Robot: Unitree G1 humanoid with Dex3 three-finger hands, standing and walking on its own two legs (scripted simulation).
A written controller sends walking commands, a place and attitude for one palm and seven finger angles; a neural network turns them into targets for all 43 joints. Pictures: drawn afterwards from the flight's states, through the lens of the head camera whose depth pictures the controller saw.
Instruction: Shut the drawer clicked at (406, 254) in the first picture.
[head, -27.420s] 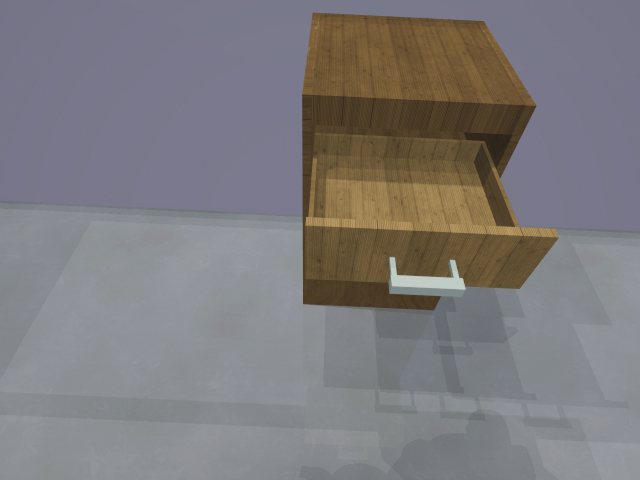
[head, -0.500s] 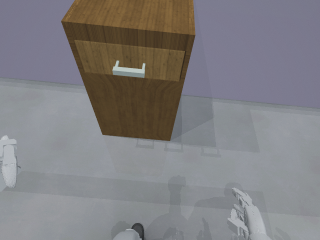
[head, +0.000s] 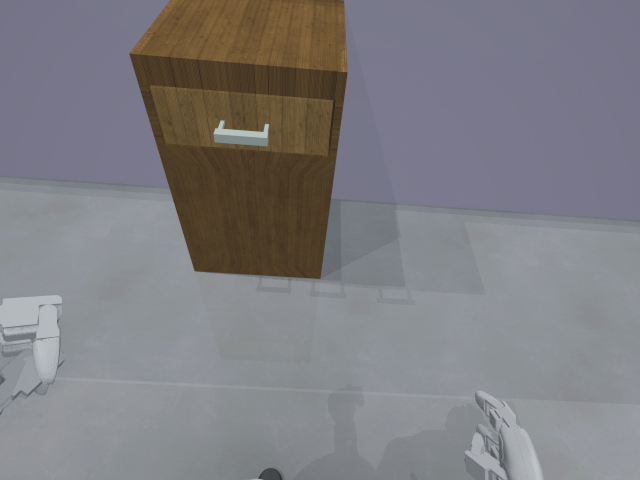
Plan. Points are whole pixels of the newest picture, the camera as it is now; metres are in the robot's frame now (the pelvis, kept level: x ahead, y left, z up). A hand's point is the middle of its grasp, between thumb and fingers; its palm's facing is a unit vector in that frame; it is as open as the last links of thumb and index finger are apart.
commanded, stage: stop stepping back and stand still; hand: left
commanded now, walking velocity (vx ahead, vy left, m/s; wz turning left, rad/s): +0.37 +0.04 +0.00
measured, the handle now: (242, 131) +0.88 +0.21 -0.10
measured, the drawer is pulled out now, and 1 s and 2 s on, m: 0.00 0.00 0.00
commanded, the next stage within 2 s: let the arm hang, fingers relaxed in 0.70 s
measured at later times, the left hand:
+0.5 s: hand out of the picture +0.07 +0.24 +0.18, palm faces +0.43 -0.77 -0.47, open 3.2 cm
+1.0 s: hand out of the picture +0.04 +0.24 -0.10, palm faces +0.14 -0.95 -0.28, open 3.0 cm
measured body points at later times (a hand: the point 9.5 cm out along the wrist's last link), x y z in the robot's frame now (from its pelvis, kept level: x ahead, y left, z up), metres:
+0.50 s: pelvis -0.10 -0.01 -0.01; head -0.12 +0.00 +0.44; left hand +0.04 +0.28 +0.21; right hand +0.04 -0.22 -0.09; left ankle -0.12 +0.13 -0.74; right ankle -0.05 -0.09 -0.72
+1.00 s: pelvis -0.13 +0.02 -0.01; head -0.12 +0.03 +0.44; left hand +0.03 +0.29 -0.08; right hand +0.02 -0.22 -0.12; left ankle -0.09 +0.12 -0.74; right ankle -0.09 -0.12 -0.71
